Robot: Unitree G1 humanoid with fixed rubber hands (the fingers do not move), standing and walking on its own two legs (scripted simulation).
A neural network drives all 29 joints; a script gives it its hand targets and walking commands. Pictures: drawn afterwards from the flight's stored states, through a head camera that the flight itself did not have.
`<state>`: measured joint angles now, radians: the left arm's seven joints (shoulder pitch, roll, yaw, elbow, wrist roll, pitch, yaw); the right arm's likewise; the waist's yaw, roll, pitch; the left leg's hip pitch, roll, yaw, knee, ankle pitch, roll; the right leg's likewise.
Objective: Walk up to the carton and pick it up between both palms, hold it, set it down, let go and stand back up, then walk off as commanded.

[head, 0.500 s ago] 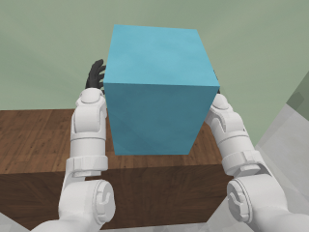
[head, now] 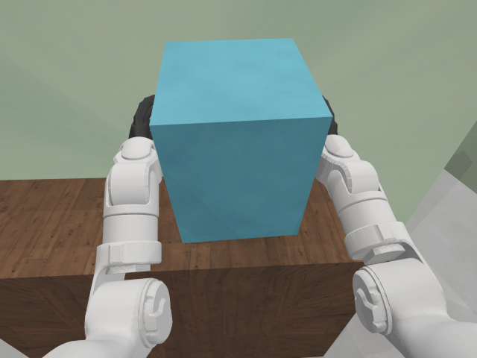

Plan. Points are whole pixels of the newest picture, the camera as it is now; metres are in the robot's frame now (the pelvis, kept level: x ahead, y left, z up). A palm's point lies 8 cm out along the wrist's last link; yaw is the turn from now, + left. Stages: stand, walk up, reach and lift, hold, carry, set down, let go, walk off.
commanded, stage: reach and lift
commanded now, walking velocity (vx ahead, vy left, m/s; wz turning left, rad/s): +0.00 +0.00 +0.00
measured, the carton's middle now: (235, 144) +0.38 +0.00 +0.19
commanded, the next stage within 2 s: hold in 0.26 s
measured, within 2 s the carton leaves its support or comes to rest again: neither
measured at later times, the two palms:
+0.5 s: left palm (140, 136) +0.37 +0.14 +0.22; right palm (329, 127) +0.37 -0.15 +0.23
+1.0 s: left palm (135, 127) +0.37 +0.15 +0.24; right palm (330, 115) +0.37 -0.15 +0.25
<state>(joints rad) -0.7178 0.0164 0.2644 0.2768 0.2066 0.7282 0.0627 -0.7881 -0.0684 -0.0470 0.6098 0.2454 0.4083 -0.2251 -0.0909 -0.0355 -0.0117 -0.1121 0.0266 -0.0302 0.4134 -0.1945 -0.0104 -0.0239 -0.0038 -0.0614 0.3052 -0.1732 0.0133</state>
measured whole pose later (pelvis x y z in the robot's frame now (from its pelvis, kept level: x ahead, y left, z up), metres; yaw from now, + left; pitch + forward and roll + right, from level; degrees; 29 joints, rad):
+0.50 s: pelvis +0.00 +0.00 +0.00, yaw -1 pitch -6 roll -2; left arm -0.75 0.01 0.31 0.26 0.20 0.81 0.06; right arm -0.85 -0.10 -0.01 0.61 0.31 0.51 -0.26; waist -0.08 -0.02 -0.05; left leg -0.11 0.03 -0.03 0.42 -0.20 -0.02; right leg -0.03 0.01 -0.05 0.31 -0.17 0.01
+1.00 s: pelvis -0.01 +0.00 +0.00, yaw -1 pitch -6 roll -2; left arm -0.83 0.03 0.32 0.35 0.20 0.84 0.06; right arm -0.95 -0.12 -0.02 0.71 0.33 0.56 -0.27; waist -0.07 -0.01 -0.09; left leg -0.14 0.03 -0.04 0.42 -0.19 -0.02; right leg -0.06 0.01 -0.03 0.32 -0.17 0.01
